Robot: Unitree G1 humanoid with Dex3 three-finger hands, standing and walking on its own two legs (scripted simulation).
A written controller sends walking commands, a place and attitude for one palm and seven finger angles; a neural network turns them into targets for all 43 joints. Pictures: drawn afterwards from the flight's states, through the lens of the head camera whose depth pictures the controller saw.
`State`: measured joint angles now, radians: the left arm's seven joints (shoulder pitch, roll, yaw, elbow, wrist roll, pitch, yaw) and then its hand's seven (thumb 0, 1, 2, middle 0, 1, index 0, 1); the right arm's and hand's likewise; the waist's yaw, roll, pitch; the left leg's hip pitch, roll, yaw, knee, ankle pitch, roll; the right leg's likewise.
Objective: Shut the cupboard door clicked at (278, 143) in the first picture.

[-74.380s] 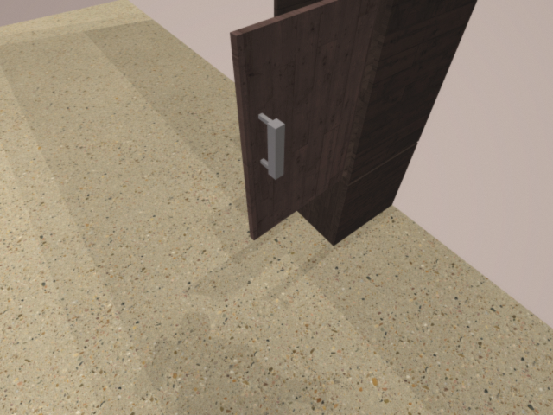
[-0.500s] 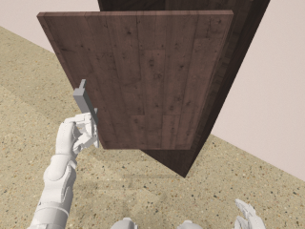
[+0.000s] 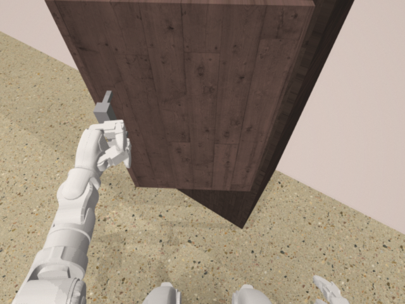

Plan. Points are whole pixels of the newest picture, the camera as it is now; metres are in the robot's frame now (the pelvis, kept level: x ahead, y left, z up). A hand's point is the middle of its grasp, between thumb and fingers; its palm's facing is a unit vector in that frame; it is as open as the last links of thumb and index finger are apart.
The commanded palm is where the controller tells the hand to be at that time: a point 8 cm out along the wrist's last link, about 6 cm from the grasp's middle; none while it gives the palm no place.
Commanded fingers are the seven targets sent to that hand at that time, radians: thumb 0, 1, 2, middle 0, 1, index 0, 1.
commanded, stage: push the door shut along its arc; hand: left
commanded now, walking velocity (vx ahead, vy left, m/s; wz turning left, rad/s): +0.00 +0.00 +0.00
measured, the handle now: (115, 124) +0.47 +0.21 +0.07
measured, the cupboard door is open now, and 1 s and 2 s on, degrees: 31 18 1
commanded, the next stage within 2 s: pull the fist back off the door in 1.46 s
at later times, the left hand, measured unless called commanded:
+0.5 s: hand (149, 125) +0.46 +0.13 +0.07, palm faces -0.25 -0.97 -0.04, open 3.1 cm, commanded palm +0.45 +0.19 +0.07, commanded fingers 0.00 0.90 0.90 -1.30 -1.50 -1.30 -1.50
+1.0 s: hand (159, 109) +0.50 +0.11 +0.08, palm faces -0.34 -0.94 -0.04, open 3.1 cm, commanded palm +0.51 +0.16 +0.07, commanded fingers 0.00 0.90 0.90 -1.30 -1.50 -1.30 -1.50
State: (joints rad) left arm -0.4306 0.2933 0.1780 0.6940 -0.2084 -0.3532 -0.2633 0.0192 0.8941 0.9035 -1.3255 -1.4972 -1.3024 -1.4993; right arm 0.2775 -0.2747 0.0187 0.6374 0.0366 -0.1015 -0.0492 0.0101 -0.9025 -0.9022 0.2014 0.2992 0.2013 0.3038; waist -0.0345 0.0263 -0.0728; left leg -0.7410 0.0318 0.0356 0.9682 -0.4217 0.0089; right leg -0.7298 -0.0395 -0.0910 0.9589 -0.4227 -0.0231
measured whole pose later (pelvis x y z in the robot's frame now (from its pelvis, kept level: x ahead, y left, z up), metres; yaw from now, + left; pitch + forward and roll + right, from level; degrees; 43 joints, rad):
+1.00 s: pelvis -0.01 +0.00 -0.03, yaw -2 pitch +20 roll -2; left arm -1.00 0.49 0.25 1.18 -0.14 -0.32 -0.46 0.01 0.88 0.92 -1.30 -1.50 -1.30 -1.50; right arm 0.35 -0.30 0.03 0.65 0.03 -0.05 -0.04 0.01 -0.90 -0.90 0.20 0.30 0.20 0.30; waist -0.17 0.04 -0.09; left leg -1.00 0.07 0.03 1.10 -0.45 0.01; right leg -0.98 -0.01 -0.09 1.07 -0.43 -0.03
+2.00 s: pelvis +0.02 +0.00 -0.01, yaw -3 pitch +22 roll -1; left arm -0.94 0.23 0.31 1.09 0.00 -0.34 0.15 0.02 0.89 0.91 -1.30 -1.50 -1.30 -1.50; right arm 0.44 -0.22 0.00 0.66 -0.06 -0.01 0.08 0.00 -0.90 -0.90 0.20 0.30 0.20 0.30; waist -0.19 0.06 -0.14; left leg -0.93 0.07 0.06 1.03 -0.47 0.01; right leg -0.93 0.00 -0.06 1.00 -0.44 -0.02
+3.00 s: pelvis +0.02 +0.00 +0.03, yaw -2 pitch +6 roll +0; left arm -0.23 0.18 0.11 0.40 -0.17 -0.27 -0.01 0.02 0.89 0.90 -1.30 -1.50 -1.30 -1.50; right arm 0.30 -0.26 -0.01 0.61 0.05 -0.02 -0.03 0.01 -0.90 -0.90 0.20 0.30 0.20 0.30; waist -0.03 0.04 -0.08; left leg -0.48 0.04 0.06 0.75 -0.37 0.00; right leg -0.49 -0.01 -0.06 0.74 -0.36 -0.02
